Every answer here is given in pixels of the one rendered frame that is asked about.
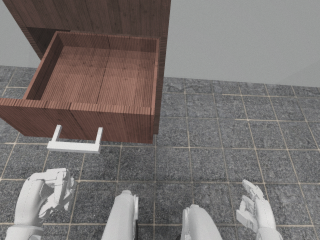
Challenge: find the cabinet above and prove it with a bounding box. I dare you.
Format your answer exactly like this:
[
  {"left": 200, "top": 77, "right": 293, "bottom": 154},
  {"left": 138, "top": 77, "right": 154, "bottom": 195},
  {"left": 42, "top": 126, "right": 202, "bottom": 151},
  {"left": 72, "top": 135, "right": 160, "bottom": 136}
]
[{"left": 2, "top": 0, "right": 171, "bottom": 135}]

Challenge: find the right robot shin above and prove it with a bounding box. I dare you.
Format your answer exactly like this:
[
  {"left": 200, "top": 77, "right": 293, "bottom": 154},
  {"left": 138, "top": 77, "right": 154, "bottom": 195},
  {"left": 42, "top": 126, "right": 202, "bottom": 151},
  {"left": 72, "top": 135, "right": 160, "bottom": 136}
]
[{"left": 180, "top": 204, "right": 199, "bottom": 240}]

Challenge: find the handle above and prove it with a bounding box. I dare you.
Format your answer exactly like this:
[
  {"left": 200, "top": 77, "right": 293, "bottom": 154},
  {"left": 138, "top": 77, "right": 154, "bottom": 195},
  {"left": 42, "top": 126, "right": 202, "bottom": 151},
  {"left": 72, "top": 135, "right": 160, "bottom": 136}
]
[{"left": 47, "top": 125, "right": 104, "bottom": 154}]

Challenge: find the robot left forearm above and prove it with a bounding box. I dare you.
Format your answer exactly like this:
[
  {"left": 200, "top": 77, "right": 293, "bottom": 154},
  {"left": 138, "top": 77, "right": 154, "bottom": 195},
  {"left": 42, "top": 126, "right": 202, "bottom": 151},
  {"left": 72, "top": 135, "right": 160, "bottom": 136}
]
[{"left": 5, "top": 224, "right": 44, "bottom": 240}]

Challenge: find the left robot thigh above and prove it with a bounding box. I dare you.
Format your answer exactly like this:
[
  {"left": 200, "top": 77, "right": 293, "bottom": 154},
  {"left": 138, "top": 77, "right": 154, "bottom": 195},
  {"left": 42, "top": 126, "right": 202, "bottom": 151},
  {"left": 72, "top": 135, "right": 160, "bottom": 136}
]
[{"left": 101, "top": 193, "right": 139, "bottom": 240}]

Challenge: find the drawer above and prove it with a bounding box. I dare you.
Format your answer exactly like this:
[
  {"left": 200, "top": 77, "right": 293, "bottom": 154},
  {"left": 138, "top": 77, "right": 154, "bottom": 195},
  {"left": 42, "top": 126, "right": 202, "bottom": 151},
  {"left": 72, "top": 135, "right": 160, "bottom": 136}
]
[{"left": 0, "top": 31, "right": 160, "bottom": 144}]

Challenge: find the robot right forearm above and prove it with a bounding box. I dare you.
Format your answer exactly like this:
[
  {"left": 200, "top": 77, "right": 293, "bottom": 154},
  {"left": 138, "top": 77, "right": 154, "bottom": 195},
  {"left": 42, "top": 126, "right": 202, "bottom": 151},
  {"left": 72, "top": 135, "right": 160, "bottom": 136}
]
[{"left": 256, "top": 227, "right": 283, "bottom": 240}]

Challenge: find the left robot hand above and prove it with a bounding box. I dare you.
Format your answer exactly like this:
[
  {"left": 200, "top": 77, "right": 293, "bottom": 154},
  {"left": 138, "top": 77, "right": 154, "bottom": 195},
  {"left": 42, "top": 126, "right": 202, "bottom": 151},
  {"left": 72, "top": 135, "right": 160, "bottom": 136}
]
[{"left": 14, "top": 168, "right": 77, "bottom": 227}]

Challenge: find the right robot hand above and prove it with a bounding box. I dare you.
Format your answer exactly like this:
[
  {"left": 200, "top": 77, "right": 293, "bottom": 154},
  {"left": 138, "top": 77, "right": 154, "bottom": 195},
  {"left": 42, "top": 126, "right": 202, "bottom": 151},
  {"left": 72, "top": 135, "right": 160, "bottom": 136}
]
[{"left": 236, "top": 179, "right": 277, "bottom": 233}]

